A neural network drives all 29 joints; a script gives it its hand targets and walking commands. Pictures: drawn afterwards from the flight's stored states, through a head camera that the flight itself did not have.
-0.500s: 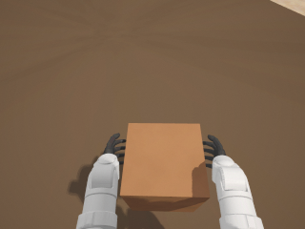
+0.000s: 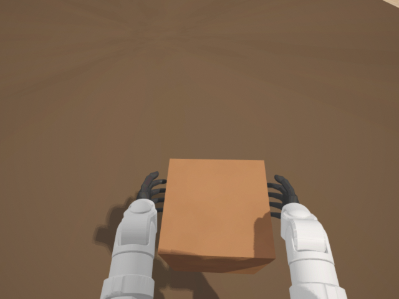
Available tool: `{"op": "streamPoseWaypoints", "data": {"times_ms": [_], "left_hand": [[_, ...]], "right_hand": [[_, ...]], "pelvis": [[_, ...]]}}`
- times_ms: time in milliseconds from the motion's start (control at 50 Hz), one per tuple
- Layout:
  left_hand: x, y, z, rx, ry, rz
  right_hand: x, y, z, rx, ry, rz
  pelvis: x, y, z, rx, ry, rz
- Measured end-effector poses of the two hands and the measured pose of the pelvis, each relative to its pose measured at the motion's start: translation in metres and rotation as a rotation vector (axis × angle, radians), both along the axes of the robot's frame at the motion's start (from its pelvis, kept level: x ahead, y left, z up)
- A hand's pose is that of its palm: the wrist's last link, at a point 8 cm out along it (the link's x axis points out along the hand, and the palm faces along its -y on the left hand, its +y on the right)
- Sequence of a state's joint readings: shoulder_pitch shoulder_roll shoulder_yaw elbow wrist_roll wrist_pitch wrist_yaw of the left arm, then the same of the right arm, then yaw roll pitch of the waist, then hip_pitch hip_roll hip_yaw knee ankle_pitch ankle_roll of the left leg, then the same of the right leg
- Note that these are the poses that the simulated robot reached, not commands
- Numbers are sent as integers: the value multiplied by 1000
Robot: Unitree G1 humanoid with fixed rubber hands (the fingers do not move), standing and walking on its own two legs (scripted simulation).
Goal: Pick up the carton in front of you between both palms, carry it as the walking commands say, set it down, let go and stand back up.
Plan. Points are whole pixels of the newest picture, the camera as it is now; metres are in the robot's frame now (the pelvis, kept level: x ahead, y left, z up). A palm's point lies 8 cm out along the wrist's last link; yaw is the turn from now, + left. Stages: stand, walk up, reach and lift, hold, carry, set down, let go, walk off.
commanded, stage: hold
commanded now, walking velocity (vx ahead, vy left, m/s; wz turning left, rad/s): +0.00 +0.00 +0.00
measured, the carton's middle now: (215, 220) +0.31 -0.01 -0.07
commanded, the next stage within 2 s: set down in 0.38 s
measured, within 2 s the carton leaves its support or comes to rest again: neither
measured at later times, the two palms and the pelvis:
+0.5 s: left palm (141, 208) +0.28 +0.14 +0.05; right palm (283, 193) +0.32 -0.15 +0.04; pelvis +0.01 -0.04 +0.00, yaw +8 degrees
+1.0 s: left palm (157, 229) +0.33 +0.14 -0.14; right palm (263, 220) +0.36 -0.15 -0.14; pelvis -0.02 -0.03 -0.06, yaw +7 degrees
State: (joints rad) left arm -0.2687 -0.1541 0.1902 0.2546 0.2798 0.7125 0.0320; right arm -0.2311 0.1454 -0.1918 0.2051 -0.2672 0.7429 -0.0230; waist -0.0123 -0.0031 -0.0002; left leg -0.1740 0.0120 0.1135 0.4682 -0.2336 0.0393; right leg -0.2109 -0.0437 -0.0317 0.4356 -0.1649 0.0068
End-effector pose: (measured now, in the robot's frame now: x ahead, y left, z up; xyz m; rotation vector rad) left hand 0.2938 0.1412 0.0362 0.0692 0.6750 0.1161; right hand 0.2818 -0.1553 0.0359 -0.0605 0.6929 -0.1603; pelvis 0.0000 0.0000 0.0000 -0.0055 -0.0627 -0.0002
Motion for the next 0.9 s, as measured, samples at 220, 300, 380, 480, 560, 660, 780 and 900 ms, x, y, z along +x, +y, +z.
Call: {"op": "streamPoseWaypoints", "data": {"times_ms": [220, 300, 380, 480, 560, 660, 780, 900], "left_hand": [[-24, 18, 8, -16, -14, 138], [-25, 16, 12, -17, -18, 161], [-22, 11, 14, -16, -15, 169], [-15, 4, 13, -16, -9, 170], [-6, 2, 7, -23, 2, 181], [10, 3, -10, -15, 25, 193], [27, 6, -56, 5, 44, 177], [30, 4, -124, 0, 46, 181]], "right_hand": [[18, 18, 8, 19, -14, 125], [24, 17, 10, 26, -17, 142], [28, 12, 10, 30, -14, 147], [34, 6, 9, 31, -8, 142], [44, 5, 3, 34, 4, 127], [59, 9, -14, 36, 27, 104], [72, 11, -61, 22, 44, 103], [71, 9, -130, 11, 46, 93]], "pelvis": [[-3, -20, 0, 12, -73, 100], [-1, -28, 0, 13, -79, 120], [2, -35, 1, 14, -80, 131], [7, -42, 1, 14, -75, 136], [9, -45, 0, 13, -64, 137], [9, -46, -5, 9, -17, 137], [2, -43, -15, -1, 131, 134], [-11, -37, -34, -13, 332, 127]]}}
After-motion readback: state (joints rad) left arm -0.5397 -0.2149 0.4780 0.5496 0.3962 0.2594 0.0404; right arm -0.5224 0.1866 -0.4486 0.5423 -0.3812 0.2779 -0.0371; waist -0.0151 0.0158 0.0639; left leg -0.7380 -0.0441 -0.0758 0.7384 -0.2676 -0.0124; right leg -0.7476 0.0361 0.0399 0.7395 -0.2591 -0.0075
